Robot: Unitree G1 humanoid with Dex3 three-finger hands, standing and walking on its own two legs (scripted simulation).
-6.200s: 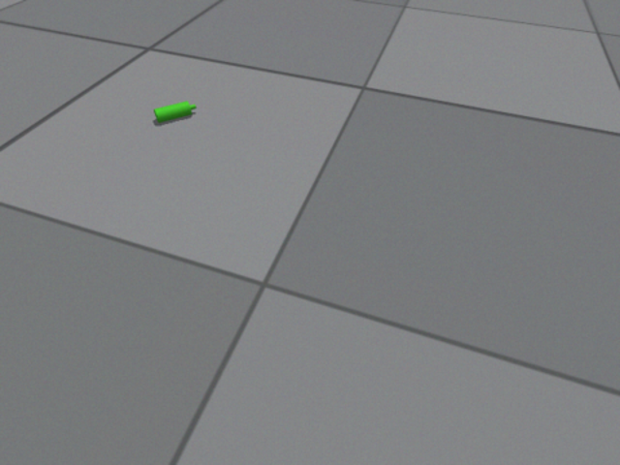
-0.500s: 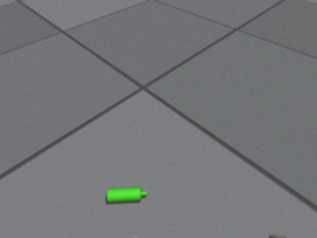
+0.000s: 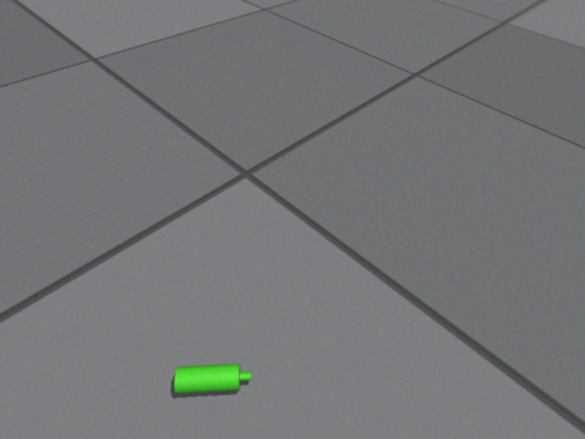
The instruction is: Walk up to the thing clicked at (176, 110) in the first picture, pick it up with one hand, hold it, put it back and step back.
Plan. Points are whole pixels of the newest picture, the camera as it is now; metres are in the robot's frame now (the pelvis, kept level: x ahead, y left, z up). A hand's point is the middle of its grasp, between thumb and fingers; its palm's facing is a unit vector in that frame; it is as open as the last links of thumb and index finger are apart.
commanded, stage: walk up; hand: left
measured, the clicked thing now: (214, 378) +0.45 +0.19 -0.73
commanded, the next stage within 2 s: stand in 0.96 s
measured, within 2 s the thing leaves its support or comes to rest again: neither
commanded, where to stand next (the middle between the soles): +0.07 +0.01 m, yaw +0 degrees
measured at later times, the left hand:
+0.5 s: hand out of the picture +0.08 +0.25 -0.15, palm faces +0.00 -0.94 -0.33, open 7.4 cm
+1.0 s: hand out of the picture +0.10 +0.24 -0.15, palm faces -0.01 -0.95 -0.32, open 7.4 cm
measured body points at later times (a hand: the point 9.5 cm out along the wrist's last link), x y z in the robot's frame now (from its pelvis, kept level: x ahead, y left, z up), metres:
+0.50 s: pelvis +0.01 -0.01 +0.00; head +0.01 +0.00 +0.45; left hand +0.08 +0.30 -0.13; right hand +0.09 -0.31 -0.12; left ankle +0.01 +0.12 -0.74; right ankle +0.00 -0.13 -0.74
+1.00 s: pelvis +0.01 -0.01 +0.01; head +0.02 +0.00 +0.46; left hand +0.10 +0.29 -0.13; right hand +0.09 -0.31 -0.12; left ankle +0.01 +0.12 -0.74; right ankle +0.00 -0.13 -0.74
